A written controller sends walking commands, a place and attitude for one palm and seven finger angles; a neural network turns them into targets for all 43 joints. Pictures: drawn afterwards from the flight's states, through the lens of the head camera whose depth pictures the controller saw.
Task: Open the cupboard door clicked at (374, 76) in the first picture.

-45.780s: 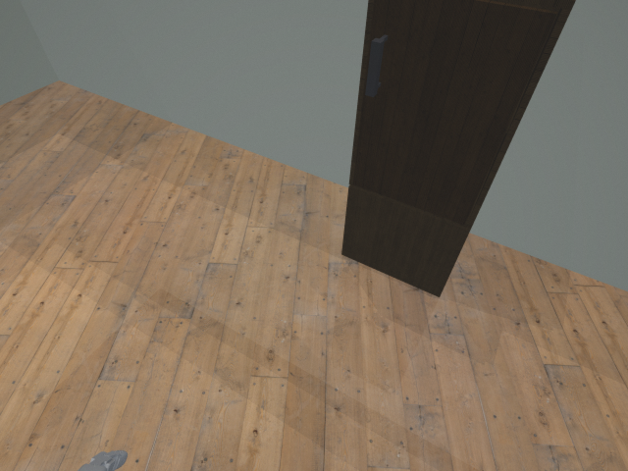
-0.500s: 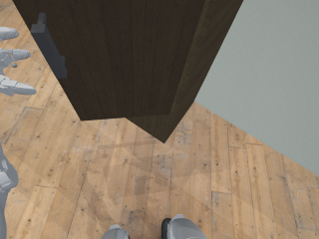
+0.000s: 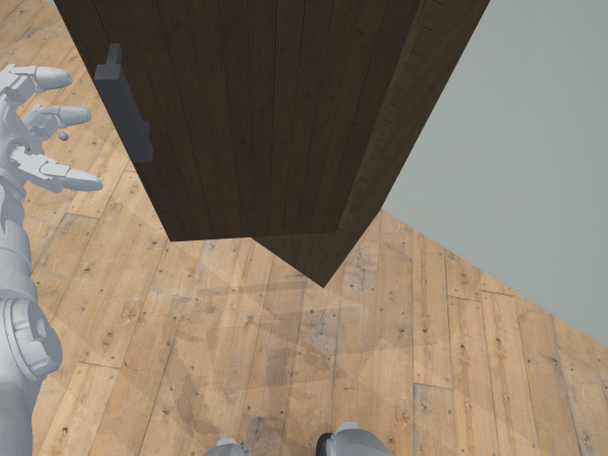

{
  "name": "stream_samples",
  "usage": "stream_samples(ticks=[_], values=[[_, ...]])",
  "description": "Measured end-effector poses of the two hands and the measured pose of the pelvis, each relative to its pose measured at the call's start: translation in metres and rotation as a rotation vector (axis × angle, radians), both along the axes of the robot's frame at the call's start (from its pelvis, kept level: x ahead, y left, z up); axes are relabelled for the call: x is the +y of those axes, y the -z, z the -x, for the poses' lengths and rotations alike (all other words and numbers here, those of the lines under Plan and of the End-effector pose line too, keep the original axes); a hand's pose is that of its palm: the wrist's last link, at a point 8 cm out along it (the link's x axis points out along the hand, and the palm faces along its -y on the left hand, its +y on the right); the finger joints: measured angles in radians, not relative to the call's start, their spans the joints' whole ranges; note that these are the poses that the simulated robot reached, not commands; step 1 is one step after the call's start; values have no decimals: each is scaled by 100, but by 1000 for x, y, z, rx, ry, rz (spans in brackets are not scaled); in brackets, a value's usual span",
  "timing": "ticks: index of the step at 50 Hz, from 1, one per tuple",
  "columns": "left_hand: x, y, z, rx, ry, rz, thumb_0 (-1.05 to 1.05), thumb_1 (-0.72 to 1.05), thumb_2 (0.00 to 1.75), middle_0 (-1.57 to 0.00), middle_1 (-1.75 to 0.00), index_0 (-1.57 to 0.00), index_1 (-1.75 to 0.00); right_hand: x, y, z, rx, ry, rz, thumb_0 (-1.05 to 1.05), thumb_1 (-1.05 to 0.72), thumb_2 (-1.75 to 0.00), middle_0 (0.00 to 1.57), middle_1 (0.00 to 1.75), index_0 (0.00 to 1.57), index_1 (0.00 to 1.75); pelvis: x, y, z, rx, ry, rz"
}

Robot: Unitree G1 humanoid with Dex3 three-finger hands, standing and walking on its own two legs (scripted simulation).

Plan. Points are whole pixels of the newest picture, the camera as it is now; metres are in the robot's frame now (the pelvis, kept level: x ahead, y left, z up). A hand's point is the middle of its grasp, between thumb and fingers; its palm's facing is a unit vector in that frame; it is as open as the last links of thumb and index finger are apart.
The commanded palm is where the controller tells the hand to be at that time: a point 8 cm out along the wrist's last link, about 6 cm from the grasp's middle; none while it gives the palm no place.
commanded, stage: slide the fingers in behind the handle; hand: left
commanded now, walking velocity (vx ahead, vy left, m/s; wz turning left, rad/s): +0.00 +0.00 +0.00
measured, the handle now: (129, 106) +0.53 +0.20 +0.10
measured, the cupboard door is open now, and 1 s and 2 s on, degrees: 42 42 42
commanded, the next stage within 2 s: close the thumb around the handle in 1.66 s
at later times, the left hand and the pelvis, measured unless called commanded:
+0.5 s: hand (93, 136) +0.48 +0.23 +0.11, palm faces +0.02 -1.00 +0.00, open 14.0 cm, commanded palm +0.45 +0.28 +0.10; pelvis -0.01 -0.01 +0.00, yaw +1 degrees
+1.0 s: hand (121, 142) +0.47 +0.20 +0.11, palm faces +0.02 -1.00 +0.01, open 14.0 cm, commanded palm +0.45 +0.25 +0.10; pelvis -0.01 -0.01 +0.00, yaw +1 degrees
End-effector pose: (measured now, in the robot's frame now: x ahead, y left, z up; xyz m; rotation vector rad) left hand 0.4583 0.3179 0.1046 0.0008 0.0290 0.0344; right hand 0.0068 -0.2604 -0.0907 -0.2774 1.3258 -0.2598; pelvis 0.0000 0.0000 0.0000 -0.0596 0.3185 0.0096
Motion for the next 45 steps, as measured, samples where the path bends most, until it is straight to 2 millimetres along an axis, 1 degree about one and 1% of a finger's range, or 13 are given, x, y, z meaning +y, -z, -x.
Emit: stream_samples(ticks=[7,11,14,18,21,26,31,36,40,45], values=[[-1,-1,6,0,-12,-5,-1,-50,30,-30,-120,-30,-120,-5,0,1,-7,0,3,1,-90,-90,21,30,21,30,-3,-1,2,-10,0,-3],[-6,-4,10,-13,-1,-4,-1,-50,30,-30,-120,-30,-120,-9,-1,3,-5,-7,7,1,-90,-90,21,30,21,30,-5,-1,5,-17,-5,-4],[-11,-2,11,-1,4,6,-1,-50,30,-30,-120,-30,-120,-13,-1,5,-7,-10,15,1,-90,-90,21,30,21,30,-7,-1,7,-20,-8,-6],[-17,2,10,23,6,-3,-1,-50,30,-30,-120,-30,-120,-17,-2,8,-13,-13,26,1,-90,-90,20,30,21,30,-9,0,11,-20,-13,-7],[-25,-1,8,-1,8,-18,-1,-50,30,-30,-120,-30,-120,-19,-1,11,-13,-11,26,1,-90,-90,20,30,21,30,-10,1,13,-17,-11,-9],[-37,-4,3,-17,11,11,-1,-50,30,-30,-120,-30,-120,-19,1,17,-11,0,17,1,-90,-90,20,30,21,30,-13,1,15,-20,-6,-12],[-42,0,1,24,3,-12,-1,-50,30,-30,-120,-30,-120,-18,2,23,-16,14,6,1,-90,-90,20,30,21,30,-14,1,15,-18,-1,-16],[-45,-4,4,-15,-8,-11,-1,-50,30,-30,-120,-30,-120,-17,2,27,-6,19,-8,1,-90,-90,20,30,21,30,-16,0,15,-20,5,-18],[-47,-5,6,-22,-2,-3,-1,-50,30,-30,-120,-30,-120,-17,3,26,-5,19,-12,1,-90,-90,20,30,21,30,-16,-1,13,-25,2,-18],[-55,-4,9,-7,11,-12,-1,-50,30,-30,-120,-30,-120,-17,4,19,-20,10,-15,1,-90,-90,20,30,21,30,-15,-2,13,-31,-2,-18]])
